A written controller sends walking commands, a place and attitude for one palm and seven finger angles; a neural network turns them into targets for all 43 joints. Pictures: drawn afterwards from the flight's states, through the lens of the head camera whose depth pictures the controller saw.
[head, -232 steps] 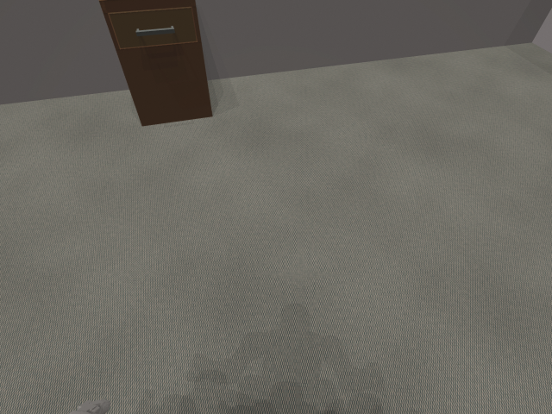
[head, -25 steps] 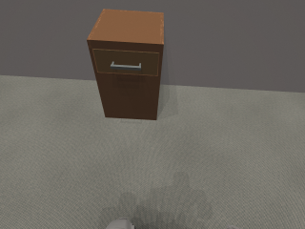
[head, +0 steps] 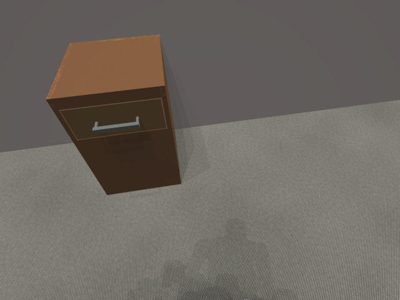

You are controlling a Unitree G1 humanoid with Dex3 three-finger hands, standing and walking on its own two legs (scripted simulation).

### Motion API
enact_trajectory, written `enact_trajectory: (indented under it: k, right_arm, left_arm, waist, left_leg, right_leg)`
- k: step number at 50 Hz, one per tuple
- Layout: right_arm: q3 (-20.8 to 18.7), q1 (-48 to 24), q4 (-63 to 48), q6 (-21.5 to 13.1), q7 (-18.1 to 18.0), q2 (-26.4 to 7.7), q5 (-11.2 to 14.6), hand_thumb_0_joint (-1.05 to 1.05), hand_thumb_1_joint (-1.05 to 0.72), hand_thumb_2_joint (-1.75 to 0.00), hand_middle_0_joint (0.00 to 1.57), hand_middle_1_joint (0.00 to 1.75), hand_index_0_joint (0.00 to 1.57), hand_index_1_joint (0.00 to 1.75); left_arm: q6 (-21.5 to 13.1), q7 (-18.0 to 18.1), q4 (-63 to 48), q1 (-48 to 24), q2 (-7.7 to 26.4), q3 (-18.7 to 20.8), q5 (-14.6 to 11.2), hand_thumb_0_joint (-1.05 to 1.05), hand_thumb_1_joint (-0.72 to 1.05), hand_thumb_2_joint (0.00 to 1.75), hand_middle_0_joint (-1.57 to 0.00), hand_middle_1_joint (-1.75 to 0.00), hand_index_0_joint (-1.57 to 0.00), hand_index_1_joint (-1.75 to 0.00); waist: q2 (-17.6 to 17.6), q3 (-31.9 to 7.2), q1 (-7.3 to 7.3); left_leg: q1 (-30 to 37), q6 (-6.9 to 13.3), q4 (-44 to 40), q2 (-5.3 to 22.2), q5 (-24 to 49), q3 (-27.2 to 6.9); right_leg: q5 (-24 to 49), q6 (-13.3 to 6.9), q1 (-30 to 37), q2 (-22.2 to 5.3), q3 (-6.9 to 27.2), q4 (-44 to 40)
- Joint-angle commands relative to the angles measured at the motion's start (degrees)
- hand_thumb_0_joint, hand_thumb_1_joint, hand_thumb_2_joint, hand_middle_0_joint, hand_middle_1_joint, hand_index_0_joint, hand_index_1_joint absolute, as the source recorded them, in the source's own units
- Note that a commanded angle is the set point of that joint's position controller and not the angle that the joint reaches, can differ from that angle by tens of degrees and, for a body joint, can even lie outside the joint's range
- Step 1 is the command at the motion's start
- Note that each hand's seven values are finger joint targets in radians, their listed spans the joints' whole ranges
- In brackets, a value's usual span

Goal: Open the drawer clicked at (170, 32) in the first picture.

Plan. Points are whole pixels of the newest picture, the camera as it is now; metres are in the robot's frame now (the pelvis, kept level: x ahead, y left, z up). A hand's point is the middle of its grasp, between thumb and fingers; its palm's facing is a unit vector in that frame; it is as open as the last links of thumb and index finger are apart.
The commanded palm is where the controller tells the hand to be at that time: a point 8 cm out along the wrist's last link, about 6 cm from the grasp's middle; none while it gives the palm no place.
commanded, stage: take the last steps up to it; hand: left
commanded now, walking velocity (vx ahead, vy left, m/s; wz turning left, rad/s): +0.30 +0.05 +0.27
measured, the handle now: (116, 124) +0.78 +0.37 -0.21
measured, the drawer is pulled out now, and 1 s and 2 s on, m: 0.00 0.00 0.00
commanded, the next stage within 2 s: come to a stop and stand still in 0.76 s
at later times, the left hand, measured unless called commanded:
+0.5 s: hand out of the picture +0.06 +0.17 -0.17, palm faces +0.23 -0.96 -0.13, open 7.3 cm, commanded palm none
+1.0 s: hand (117, 216) +0.36 +0.25 -0.16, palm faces +0.12 -0.97 -0.21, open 7.3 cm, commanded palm none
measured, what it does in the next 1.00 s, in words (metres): walks ahead: left foot, then right foot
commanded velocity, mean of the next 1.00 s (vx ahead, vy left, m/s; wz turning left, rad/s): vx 0.16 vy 0.03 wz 0.08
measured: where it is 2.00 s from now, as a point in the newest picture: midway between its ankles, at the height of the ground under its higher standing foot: (185, 292)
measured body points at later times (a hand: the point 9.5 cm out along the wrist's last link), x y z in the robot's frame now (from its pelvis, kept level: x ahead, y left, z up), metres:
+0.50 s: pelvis +0.15 +0.03 +0.00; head +0.16 +0.05 +0.45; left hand +0.05 +0.22 -0.16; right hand +0.27 -0.20 -0.14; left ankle +0.21 +0.15 -0.72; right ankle +0.08 -0.10 -0.73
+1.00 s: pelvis +0.30 +0.07 +0.00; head +0.31 +0.06 +0.45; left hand +0.35 +0.30 -0.14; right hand +0.26 -0.14 -0.16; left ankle +0.22 +0.15 -0.73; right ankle +0.37 -0.03 -0.73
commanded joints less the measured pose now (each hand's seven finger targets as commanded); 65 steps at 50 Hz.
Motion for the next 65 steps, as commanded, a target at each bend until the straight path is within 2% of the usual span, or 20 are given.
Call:
enact_trajectory:
  k: [1, 3, 5, 8, 22, 24, 25, 26, 27, 28, 30, 34, 43, 47, 49, 51, 52, 57, 64, 65]
  right_arm:
    - [0.0, 0.2, -4.6, -0.8, 0.3, -2.9, 0.6, 0.0, -0.9, -0.9, 0.2, 0.3, 0.2, 0.3]
    - [-1.0, -2.3, -4.2, 0.0, 0.1, -5.0, 0.4, 0.0, -0.9, -0.9, 0.2, 0.3, 0.2, 0.3]
    - [-0.8, -3.0, -2.9, 0.4, 0.5, -3.2, 0.0, 0.0, -0.9, -0.9, 0.2, 0.3, 0.2, 0.3]
    - [-0.9, 0.3, -1.7, 1.5, 0.9, -1.3, -0.3, 0.0, -0.9, -0.9, 0.2, 0.3, 0.2, 0.3]
    - [-0.2, -13.6, -8.6, 0.9, 2.8, -3.2, 0.0, 0.0, -0.9, -0.9, 0.2, 0.3, 0.2, 0.3]
    - [-0.6, -6.0, -6.7, 0.3, 2.2, -4.7, -0.3, 0.0, -0.9, -0.9, 0.2, 0.3, 0.2, 0.3]
    - [-1.3, 1.8, -4.3, -0.2, 1.5, -8.4, -0.7, 0.0, -0.9, -0.9, 0.2, 0.3, 0.2, 0.3]
    - [-2.8, 8.0, -3.0, -0.6, 0.6, -15.0, -1.0, 0.0, -0.9, -0.9, 0.2, 0.3, 0.2, 0.3]
    - [-2.7, 9.3, -2.5, 0.1, 0.1, -16.0, -0.3, 0.0, -0.9, -0.9, 0.2, 0.3, 0.2, 0.3]
    - [-2.5, 5.4, -3.8, 0.1, -0.5, -14.6, 0.2, 0.0, -0.9, -0.9, 0.2, 0.3, 0.2, 0.3]
    - [-1.0, -2.1, -5.7, -0.6, -0.8, -9.1, 0.1, 0.0, -0.9, -0.9, 0.2, 0.3, 0.2, 0.3]
    - [-0.3, -3.8, -5.3, -2.0, -1.1, -5.8, 0.4, 0.0, -0.9, -0.9, 0.2, 0.3, 0.2, 0.3]
    - [-0.3, 0.9, -2.1, -1.3, -1.1, -6.1, 0.0, 0.0, -0.9, -0.9, 0.2, 0.3, 0.2, 0.3]
    - [0.5, -0.6, -0.7, -0.2, -1.9, -5.2, 0.0, 0.0, -0.9, -0.9, 0.2, 0.3, 0.2, 0.3]
    - [0.7, 0.9, -0.2, 0.0, -1.8, -3.1, 0.8, 0.0, -0.9, -0.9, 0.2, 0.3, 0.2, 0.3]
    - [0.2, 4.5, 0.2, 1.9, -1.6, -1.6, 1.6, 0.0, -0.9, -0.9, 0.2, 0.3, 0.2, 0.3]
    - [-0.2, 3.6, -0.2, 2.7, -1.7, -2.5, 1.5, 0.0, -0.9, -0.9, 0.2, 0.3, 0.2, 0.3]
    - [-0.9, -1.8, -2.9, 4.5, -1.6, -1.9, 1.2, 0.0, -0.9, -0.9, 0.2, 0.3, 0.2, 0.3]
    - [-0.7, 1.1, -4.8, 4.2, -0.8, -2.2, 0.8, 0.0, -0.9, -0.9, 0.2, 0.3, 0.2, 0.3]
    - [-1.7, 1.1, -9.3, 2.8, -0.8, -7.9, 1.2, 0.0, -0.9, -0.9, 0.2, 0.3, 0.2, 0.3]
  left_arm:
    - [-2.9, 1.2, 3.3, 22.1, 14.5, 2.6, -0.2, 0.0, 0.9, 0.9, -0.2, -0.3, -0.2, -0.3]
    - [-2.9, 1.9, 1.7, 14.4, 10.8, 1.9, -0.7, 0.0, 0.9, 0.9, -0.2, -0.3, -0.2, -0.3]
    - [-3.5, 2.0, 0.2, 9.1, 5.9, 0.6, -0.6, 0.0, 0.9, 0.9, -0.2, -0.3, -0.2, -0.3]
    - [-4.3, 2.2, 0.6, 9.6, 3.1, 0.2, -0.2, 0.0, 0.9, 0.9, -0.2, -0.3, -0.2, -0.3]
    - [-3.6, 2.1, 4.6, 14.8, 7.0, 0.5, 0.1, 0.0, 0.9, 0.9, -0.2, -0.3, -0.2, -0.3]
    - [-3.1, 2.0, 4.4, 13.2, 7.2, 0.7, -0.2, 0.0, 0.9, 0.9, -0.2, -0.3, -0.2, -0.3]
    - [-3.0, 1.7, 4.0, 13.7, 5.5, 0.3, -0.4, 0.0, 0.9, 0.9, -0.2, -0.3, -0.2, -0.3]
    - [-2.9, 1.2, 2.6, 14.6, 2.0, -0.2, -1.0, 0.0, 0.9, 0.9, -0.2, -0.3, -0.2, -0.3]
    - [-2.8, 1.5, 0.5, 11.7, 2.7, -0.4, -0.4, 0.0, 0.9, 0.9, -0.2, -0.3, -0.2, -0.3]
    - [-2.3, 1.4, -0.2, 8.7, 2.6, -0.4, -0.5, 0.0, 0.9, 0.9, -0.2, -0.3, -0.2, -0.3]
    - [-2.2, 0.7, 1.2, 8.0, 2.1, 0.0, -0.2, 0.0, 0.9, 0.9, -0.2, -0.3, -0.2, -0.3]
    - [-0.7, 1.0, 3.3, 13.3, 0.1, -0.2, 0.1, 0.0, 0.9, 0.9, -0.2, -0.3, -0.2, -0.3]
    - [0.0, 1.2, -0.8, 3.1, 0.5, -0.6, -0.3, 0.0, 0.9, 0.9, -0.2, -0.3, -0.2, -0.3]
    - [-0.1, 2.2, 0.4, 5.4, 0.2, -1.2, -0.4, 0.0, 0.9, 0.9, -0.2, -0.3, -0.2, -0.3]
    - [-0.8, 3.0, 2.1, 10.0, 4.6, -0.8, -0.5, 0.0, 0.9, 0.9, -0.2, -0.3, -0.2, -0.3]
    - [-1.0, 3.6, 1.6, 9.1, 9.1, 0.0, -1.0, 0.0, 0.9, 0.9, -0.2, -0.3, -0.2, -0.3]
    - [-0.9, 3.8, 1.3, 9.5, 9.5, 0.3, -1.0, 0.0, 0.9, 0.9, -0.2, -0.3, -0.2, -0.3]
    - [0.6, 4.6, -2.0, 3.1, 8.7, 1.6, 0.1, 0.0, 0.9, 0.9, -0.2, -0.3, -0.2, -0.3]
    - [1.7, 3.8, -4.2, -1.3, 9.2, 2.1, 0.5, 0.0, 0.9, 0.9, -0.2, -0.3, -0.2, -0.3]
    - [0.8, 6.1, -5.1, 1.7, 11.3, 1.2, -0.2, 0.0, 0.9, 0.9, -0.2, -0.3, -0.2, -0.3]
  waist:
    - [-18.3, -9.2, 8.69]
    - [-13.2, -5.9, 6.64]
    - [-5.0, -1.4, 4.03]
    - [-6.5, -0.9, 2.24]
    - [-7.6, 4.0, 4.15]
    - [-3.7, 1.3, -0.02]
    - [4.3, -3.5, -2.97]
    - [18.9, -8.0, -4.26]
    - [17.6, -7.9, -4.56]
    - [12.9, -5.0, -3.61]
    - [5.6, 0.4, -0.6]
    - [3.3, -1.8, 2.94]
    - [3.6, 2.1, 1.58]
    - [2.7, 0.8, 3.55]
    - [-3.4, -2.3, 4.28]
    - [-10.1, -7.0, 2.15]
    - [-13.8, -9.7, 3.24]
    - [-5.9, -7.8, 3.35]
    - [-10.3, -8.0, 1.12]
    - [-0.6, -19.0, -0.97]
  left_leg:
    - [-29.6, 1.9, 33.5, -1.6, -13.7, -5.3]
    - [-31.6, 2.6, 43.9, 1.9, -5.8, -14.4]
    - [-29.8, 1.9, 41.9, 4.0, 3.7, -14.6]
    - [-28.2, 0.7, 37.0, 3.9, 6.7, -13.2]
    - [-21.1, 2.5, 9.6, 1.6, 6.3, -6.9]
    - [-7.3, 3.4, 2.4, -1.0, 8.2, -4.5]
    - [4.5, 4.8, -1.4, 1.9, 9.2, -9.0]
    - [12.7, 9.8, -7.3, 15.6, 12.5, -28.7]
    - [11.3, 13.1, -11.9, 20.1, 8.9, -34.3]
    - [5.6, 13.4, -13.8, 20.1, 2.8, -34.2]
    - [-3.1, 11.9, -15.7, 16.2, 5.2, -26.5]
    - [-5.5, 11.2, -16.0, 11.6, 22.0, -16.5]
    - [-2.7, 13.1, -14.1, 12.3, 29.8, -14.6]
    - [-5.0, 8.5, -4.8, 9.1, 39.4, -11.6]
    - [-11.3, 3.4, 0.8, 3.4, 24.5, -9.8]
    - [-12.9, 0.5, 7.1, -1.3, -0.7, -8.4]
    - [-12.5, 0.2, 15.2, -2.2, -10.7, -8.7]
    - [-17.5, 0.3, 29.1, -3.0, -11.9, -15.2]
    - [-10.0, 0.3, 9.3, -3.4, -1.2, -12.0]
    - [-9.0, -0.5, 3.8, -3.9, 0.8, -8.9]
  right_leg:
    - [10.6, -9.6, 31.9, -21.2, 27.9, -16.8]
    - [-1.1, -9.5, 22.8, -20.6, 26.5, -21.7]
    - [3.3, -7.3, 14.5, -16.0, 14.8, -22.0]
    - [9.0, -6.7, 12.7, -13.7, 6.9, -22.6]
    - [5.9, -7.3, 15.3, -14.8, 2.1, -20.6]
    - [8.1, -5.6, 10.5, -11.8, -1.7, -11.2]
    - [8.3, -3.5, 5.7, -7.8, -4.8, 2.5]
    - [-12.7, -0.4, -6.2, 0.4, -8.0, 19.8]
    - [-24.4, -1.4, -11.1, 1.5, -1.6, 29.7]
    - [-21.2, -2.0, -14.1, -0.5, 2.0, 35.5]
    - [-11.7, -1.8, -13.3, -3.4, 4.6, 35.2]
    - [-5.5, -0.2, -7.3, -2.9, 4.1, 29.0]
    - [-4.1, -0.3, -6.6, -1.4, 3.2, 11.6]
    - [3.9, -0.4, 7.0, 0.9, 2.2, -4.0]
    - [32.6, -2.1, 18.3, -4.4, 9.3, -7.9]
    - [55.1, -10.0, 20.7, -15.0, 15.9, -6.3]
    - [58.6, -12.8, 20.7, -16.7, 17.1, -8.5]
    - [44.4, -13.7, 15.2, -15.6, 14.4, -10.9]
    - [9.8, -9.3, 8.6, -10.3, 12.7, -14.2]
    - [29.9, -8.0, 19.8, -11.4, 15.9, -4.2]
